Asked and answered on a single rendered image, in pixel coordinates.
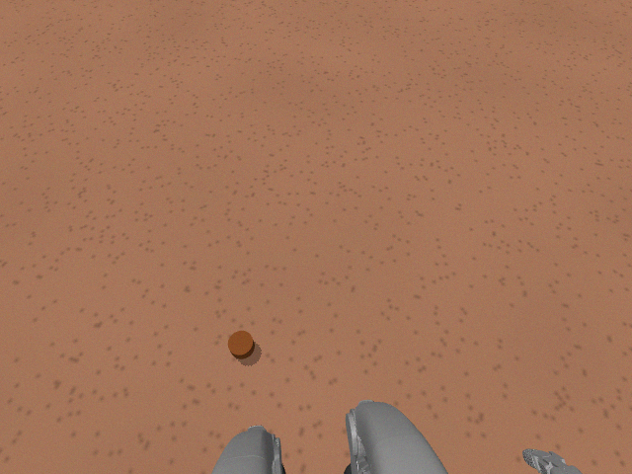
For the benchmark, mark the tin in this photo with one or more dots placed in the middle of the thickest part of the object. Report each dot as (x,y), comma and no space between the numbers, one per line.
(241,344)

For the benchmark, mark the right robot hand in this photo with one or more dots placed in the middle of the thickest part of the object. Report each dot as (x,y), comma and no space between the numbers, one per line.
(548,463)

